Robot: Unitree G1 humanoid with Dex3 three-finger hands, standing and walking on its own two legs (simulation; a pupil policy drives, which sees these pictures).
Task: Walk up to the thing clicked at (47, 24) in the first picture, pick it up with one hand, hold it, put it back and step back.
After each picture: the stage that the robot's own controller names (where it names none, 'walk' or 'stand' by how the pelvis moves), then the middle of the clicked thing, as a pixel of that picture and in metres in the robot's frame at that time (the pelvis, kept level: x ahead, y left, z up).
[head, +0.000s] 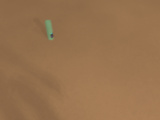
stand; (49, 30) +1.58 +0.43 -0.65
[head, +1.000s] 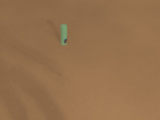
walk; (63, 35) +1.48 +0.18 -0.63
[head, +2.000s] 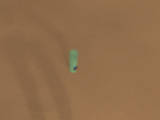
walk; (73, 61) +0.96 +0.11 -0.63
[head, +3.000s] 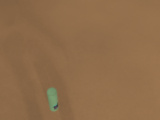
walk; (53, 100) +0.62 +0.21 -0.64
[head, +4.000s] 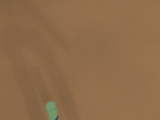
stand; (52, 113) +0.48 +0.20 -0.63
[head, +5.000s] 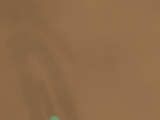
stand; out of the picture +0.44 +0.20 -0.65
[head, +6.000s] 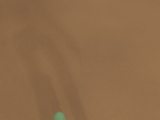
stand; out of the picture +0.44 +0.19 -0.64
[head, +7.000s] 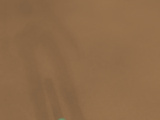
stand; out of the picture +0.41 +0.15 -0.66
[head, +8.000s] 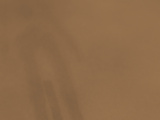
stand; out of the picture +0.41 +0.16 -0.66
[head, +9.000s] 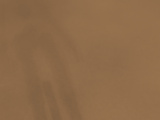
stand; out of the picture +0.40 +0.16 -0.66
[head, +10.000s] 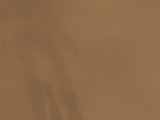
go down; out of the picture +0.39 +0.16 -0.66
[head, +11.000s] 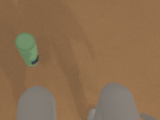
go down; (29, 52) +0.48 +0.19 -0.29
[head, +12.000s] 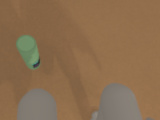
approach; (30, 54) +0.49 +0.19 -0.27
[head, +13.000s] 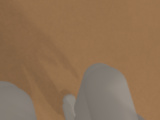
close in; out of the picture +0.48 +0.24 -0.17
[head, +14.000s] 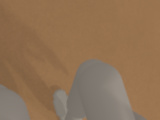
close; out of the picture +0.48 +0.25 -0.16
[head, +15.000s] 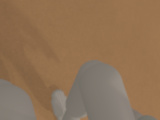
lift; out of the picture +0.44 +0.23 -0.18
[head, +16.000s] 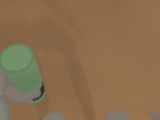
lift; (28, 79) +0.34 +0.17 +0.03
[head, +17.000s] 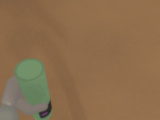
hold; (37, 94) +0.30 +0.16 +0.04
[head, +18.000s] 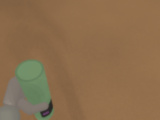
hold; (38, 94) +0.30 +0.16 +0.03
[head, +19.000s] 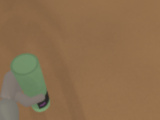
crouch; (34, 87) +0.34 +0.16 +0.00
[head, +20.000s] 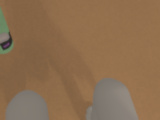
lower; out of the picture +0.50 +0.20 -0.03
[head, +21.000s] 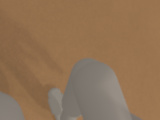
lower; out of the picture +0.47 +0.27 -0.17
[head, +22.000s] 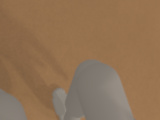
lower; out of the picture +0.48 +0.27 -0.17
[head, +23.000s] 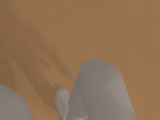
lower; out of the picture +0.47 +0.24 -0.17
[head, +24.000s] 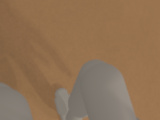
lower; out of the picture +0.45 +0.25 -0.18
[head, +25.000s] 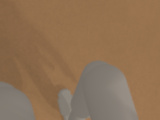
draw back; out of the picture +0.45 +0.22 -0.17
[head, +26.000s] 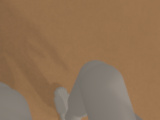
rise; out of the picture +0.45 +0.23 -0.18
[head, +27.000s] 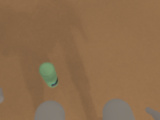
walk; (50, 76) +0.44 +0.16 -0.38
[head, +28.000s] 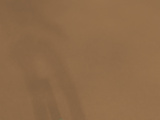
stand; out of the picture +0.39 +0.14 -0.59
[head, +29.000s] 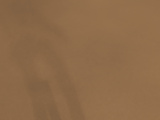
stand; out of the picture +0.38 +0.14 -0.60
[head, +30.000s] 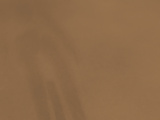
stand; out of the picture +0.40 +0.13 -0.64
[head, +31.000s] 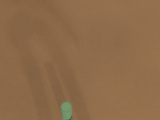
walk; (66, 113) +0.44 +0.09 -0.63
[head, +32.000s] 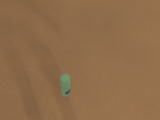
walk; (65, 85) +0.61 +0.12 -0.64
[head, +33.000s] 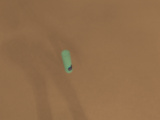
walk; (67, 62) +0.91 +0.22 -0.63
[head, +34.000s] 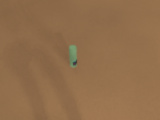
stand; (73, 56) +1.06 +0.11 -0.64
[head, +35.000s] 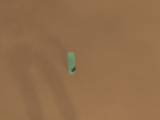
stand; (71, 63) +1.04 +0.14 -0.66
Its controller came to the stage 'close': yes
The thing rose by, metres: 0.69
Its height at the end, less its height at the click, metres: +0.00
